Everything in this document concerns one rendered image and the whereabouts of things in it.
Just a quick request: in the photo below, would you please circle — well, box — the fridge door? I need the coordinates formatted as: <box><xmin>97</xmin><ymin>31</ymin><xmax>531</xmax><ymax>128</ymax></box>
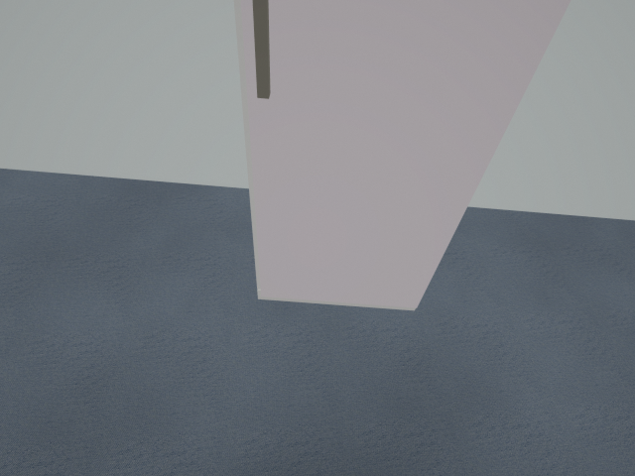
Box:
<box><xmin>241</xmin><ymin>0</ymin><xmax>571</xmax><ymax>308</ymax></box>

